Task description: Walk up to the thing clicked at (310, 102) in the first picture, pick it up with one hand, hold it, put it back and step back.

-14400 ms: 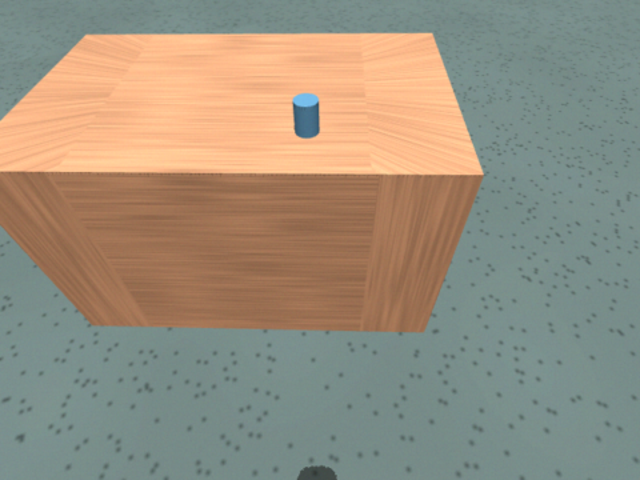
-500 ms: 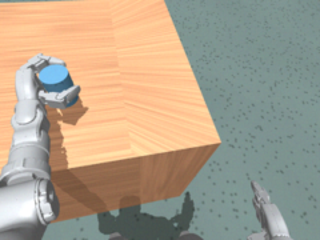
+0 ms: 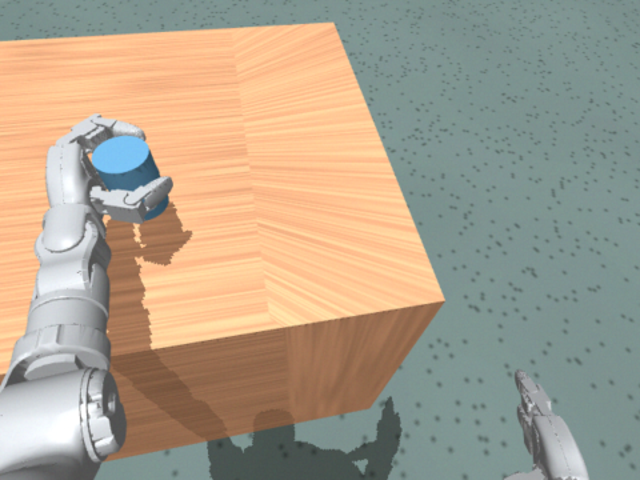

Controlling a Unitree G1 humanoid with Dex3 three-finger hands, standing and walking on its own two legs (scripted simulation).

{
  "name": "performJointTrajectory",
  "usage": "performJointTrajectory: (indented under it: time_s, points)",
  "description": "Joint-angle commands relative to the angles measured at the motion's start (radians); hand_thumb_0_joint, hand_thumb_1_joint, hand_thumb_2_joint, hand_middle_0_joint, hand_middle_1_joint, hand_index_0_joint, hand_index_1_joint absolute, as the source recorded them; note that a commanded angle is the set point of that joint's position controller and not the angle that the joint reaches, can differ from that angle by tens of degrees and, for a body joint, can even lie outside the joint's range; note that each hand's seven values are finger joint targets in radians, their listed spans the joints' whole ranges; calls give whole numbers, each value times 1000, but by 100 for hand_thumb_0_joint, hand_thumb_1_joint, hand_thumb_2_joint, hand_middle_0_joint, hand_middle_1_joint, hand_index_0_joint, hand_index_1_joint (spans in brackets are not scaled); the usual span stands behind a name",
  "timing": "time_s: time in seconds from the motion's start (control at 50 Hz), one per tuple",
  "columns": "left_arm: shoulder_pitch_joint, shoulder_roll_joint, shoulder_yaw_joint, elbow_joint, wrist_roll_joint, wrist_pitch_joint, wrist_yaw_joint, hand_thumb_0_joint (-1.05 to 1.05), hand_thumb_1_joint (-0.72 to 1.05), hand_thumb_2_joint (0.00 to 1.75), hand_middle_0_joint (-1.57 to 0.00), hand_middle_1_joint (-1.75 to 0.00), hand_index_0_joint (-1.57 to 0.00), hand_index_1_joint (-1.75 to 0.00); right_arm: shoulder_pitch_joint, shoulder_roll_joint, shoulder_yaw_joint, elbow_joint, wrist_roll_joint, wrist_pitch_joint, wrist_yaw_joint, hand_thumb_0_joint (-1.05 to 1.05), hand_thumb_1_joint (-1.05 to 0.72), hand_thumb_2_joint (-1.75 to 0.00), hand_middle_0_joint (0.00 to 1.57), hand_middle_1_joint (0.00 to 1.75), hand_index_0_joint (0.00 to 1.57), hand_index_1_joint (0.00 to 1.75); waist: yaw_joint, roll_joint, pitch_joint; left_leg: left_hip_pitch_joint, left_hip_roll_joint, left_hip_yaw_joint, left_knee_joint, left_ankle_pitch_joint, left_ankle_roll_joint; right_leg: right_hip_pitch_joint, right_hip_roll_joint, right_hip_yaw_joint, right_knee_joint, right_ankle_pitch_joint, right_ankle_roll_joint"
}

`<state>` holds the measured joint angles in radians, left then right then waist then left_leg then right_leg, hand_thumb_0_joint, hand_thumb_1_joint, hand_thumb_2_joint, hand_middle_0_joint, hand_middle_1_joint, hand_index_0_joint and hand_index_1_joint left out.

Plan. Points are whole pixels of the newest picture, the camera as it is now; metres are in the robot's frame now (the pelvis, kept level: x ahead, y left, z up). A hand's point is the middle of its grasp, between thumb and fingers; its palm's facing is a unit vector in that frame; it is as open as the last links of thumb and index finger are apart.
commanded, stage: lift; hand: left
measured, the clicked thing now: (133, 180) +0.49 +0.19 +0.10
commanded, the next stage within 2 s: hold in 1.14 s
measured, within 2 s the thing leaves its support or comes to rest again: neither
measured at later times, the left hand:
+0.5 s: hand (97, 181) +0.41 +0.18 +0.18, palm faces +0.16 -0.99 -0.02, open 9.1 cm
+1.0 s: hand (69, 215) +0.34 +0.17 +0.22, palm faces +0.15 -0.99 -0.02, open 9.1 cm
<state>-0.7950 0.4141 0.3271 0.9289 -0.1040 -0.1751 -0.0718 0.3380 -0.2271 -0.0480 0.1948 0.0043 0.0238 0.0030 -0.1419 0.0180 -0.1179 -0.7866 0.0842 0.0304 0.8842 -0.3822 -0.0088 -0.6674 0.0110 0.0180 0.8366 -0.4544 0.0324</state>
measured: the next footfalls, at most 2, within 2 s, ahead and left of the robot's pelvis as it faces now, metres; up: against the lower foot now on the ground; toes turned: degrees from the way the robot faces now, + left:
none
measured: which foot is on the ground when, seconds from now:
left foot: down 0.00-1.00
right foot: down 0.00-1.00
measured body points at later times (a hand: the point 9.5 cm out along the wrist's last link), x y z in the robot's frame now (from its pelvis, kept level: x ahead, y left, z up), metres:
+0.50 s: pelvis +0.00 +0.00 +0.02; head +0.02 -0.02 +0.47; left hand +0.39 +0.23 +0.18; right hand +0.16 -0.26 -0.05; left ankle +0.02 +0.12 -0.69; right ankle -0.03 -0.14 -0.69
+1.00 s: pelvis -0.02 -0.01 +0.03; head -0.04 -0.04 +0.48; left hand +0.32 +0.22 +0.23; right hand +0.15 -0.26 -0.05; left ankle +0.02 +0.12 -0.69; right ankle -0.03 -0.14 -0.69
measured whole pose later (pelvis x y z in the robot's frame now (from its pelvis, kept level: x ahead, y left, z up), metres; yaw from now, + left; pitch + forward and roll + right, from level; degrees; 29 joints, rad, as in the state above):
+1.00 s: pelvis -0.02 -0.01 +0.03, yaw +3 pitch +1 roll +0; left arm -0.37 0.26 0.24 0.10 -0.21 0.37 -0.04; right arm 0.28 -0.23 -0.07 0.56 0.05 -0.15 -0.07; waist -0.01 0.06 -0.07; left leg -0.39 0.04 0.02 0.62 -0.25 -0.02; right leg -0.29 -0.03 -0.01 0.64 -0.37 0.02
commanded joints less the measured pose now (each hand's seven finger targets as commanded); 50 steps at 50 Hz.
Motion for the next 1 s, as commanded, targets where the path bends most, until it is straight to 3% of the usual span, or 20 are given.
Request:
performJointTrajectory:
  time_s: [0.0,0.08,0.12,0.14,0.16,0.2,0.32,0.36,0.44,0.5,0.54,0.6,0.66,0.7,0.72,0.76,0.78,0.82,0.9,0.98]
  points:
    - [-490,232,18,-355,-32,-65,5,0,27,139,-138,-151,-139,-152,9,-125,-73,-148,4,-58,-12,0,53,-6,5,5,5,5,28,145,-532,505,-30,-21,-50,494,27,117,25,-36,-81,502,-22]
    - [-430,197,0,-438,-42,-26,13,0,27,138,-138,-151,-140,-152,-8,-120,-68,-115,14,-64,-13,0,54,-6,5,5,5,5,53,116,-505,515,-29,-23,-77,497,27,156,24,-39,-98,508,-21]
    - [-430,210,10,-506,-52,-6,21,0,26,139,-137,-150,-138,-151,-5,-152,-102,-99,17,-67,-19,0,54,-5,5,5,5,5,51,124,-527,550,-28,-19,-79,516,27,164,22,-37,-108,525,-17]
    - [-404,154,-20,-513,-56,11,25,0,25,137,-136,-149,-138,-150,-16,-126,-82,-93,21,-73,-21,0,54,-5,5,5,5,5,57,102,-490,550,-27,-21,-92,505,25,167,24,-43,-113,508,-17]
    - [-381,159,-3,-523,-61,22,29,0,24,138,-135,-149,-137,-150,13,-125,-88,-37,19,-73,-21,0,54,-5,5,5,5,5,67,101,-460,545,-24,-23,-102,498,21,162,26,-50,-115,486,-21]
    - [-336,150,-10,-582,-61,50,39,0,25,137,-136,-149,-138,-150,-25,-132,-90,-70,23,-80,-23,0,54,-5,5,5,5,5,76,90,-491,562,-27,-18,-101,543,23,205,22,-48,-120,544,-16]
    - [-236,103,-10,-716,-75,140,50,0,19,137,-134,-147,-136,-148,-17,-138,-103,-2,32,-92,-38,0,54,-5,5,5,5,5,89,10,-403,548,-38,-8,-147,467,27,252,12,-48,-159,505,-10]
    - [-215,61,-44,-756,-75,173,48,0,19,136,-134,-147,-136,-148,-35,-94,-64,38,36,-102,-37,0,55,-5,5,5,5,5,102,44,-338,557,-40,-4,-165,445,21,223,11,-55,-169,457,-14]
    - [-175,77,-24,-849,-81,230,46,0,22,136,-133,-146,-134,-147,-30,-98,-64,70,36,-116,-42,0,55,-5,5,5,5,5,111,29,-332,561,-52,5,-184,428,27,269,0,-51,-195,466,-10]
    - [-165,59,-43,-908,-78,276,46,0,21,135,-133,-146,-134,-147,-78,-122,-84,99,36,-132,-49,0,54,-5,5,5,5,5,106,30,-298,586,-53,5,-204,410,25,261,-1,-53,-210,444,-11]
    - [-154,59,-36,-961,-85,298,45,0,24,135,-131,-145,-133,-146,-87,-91,-46,105,38,-143,-49,0,55,-5,5,5,5,5,122,29,-292,586,-60,2,-219,388,27,285,-6,-53,-229,426,-11]
    - [-127,51,-35,-974,-95,336,44,0,23,134,-131,-145,-133,-146,-115,-144,-94,126,38,-164,-64,0,54,-5,5,5,5,5,105,-1,-248,596,-60,1,-248,330,25,280,-7,-56,-246,377,-12]
    - [-125,56,-34,-1030,-93,361,44,0,25,132,-131,-144,-133,-145,-122,-87,-40,124,42,-177,-63,0,54,-5,5,5,5,5,130,11,-220,579,-67,1,-282,241,21,291,-11,-59,-276,287,-21]
    - [-68,61,-9,-996,-105,384,39,0,25,133,-131,-145,-133,-146,-130,-138,-91,148,41,-189,-74,0,54,-5,5,5,5,5,120,-23,-190,586,-69,3,-294,217,26,284,-13,-55,-294,266,-14]
    - [-88,52,-26,-1034,-105,390,35,0,26,131,-130,-144,-132,-144,-120,-97,-51,160,41,-193,-69,0,54,-5,5,5,5,5,126,1,-191,584,-72,5,-295,222,26,294,-16,-55,-296,274,-17]
    - [-61,51,-28,-1038,-104,413,29,0,25,132,-131,-144,-133,-145,-148,-123,-72,148,43,-205,-74,0,53,-5,5,5,5,5,126,-3,-177,600,-72,1,-311,199,25,276,-13,-58,-303,246,-19]
    - [-69,45,-32,-1047,-109,416,24,0,24,131,-131,-143,-132,-144,-117,-87,-43,163,42,-206,-71,0,53,-5,5,5,5,5,125,-6,-186,600,-74,4,-309,202,29,290,-17,-55,-311,251,-17]
    - [-47,52,-11,-1049,-117,432,24,0,22,130,-132,-144,-133,-145,-175,-130,-76,140,42,-222,-79,0,53,-5,5,5,5,5,127,-34,-184,613,-73,2,-316,205,31,298,-17,-55,-317,252,-13]
    - [-51,48,-19,-1095,-120,457,26,0,25,131,-132,-144,-133,-144,-155,-103,-54,188,42,-240,-78,0,53,-5,5,5,5,5,134,5,-164,617,-74,1,-335,162,26,286,-16,-57,-332,205,-19]
    - [-32,59,-3,-1133,-124,475,30,0,26,130,-131,-142,-132,-143,-160,-133,-82,217,38,-250,-83,0,53,-5,5,5,5,5,135,-3,-187,632,-73,-1,-332,225,25,316,-16,-58,-330,265,-17]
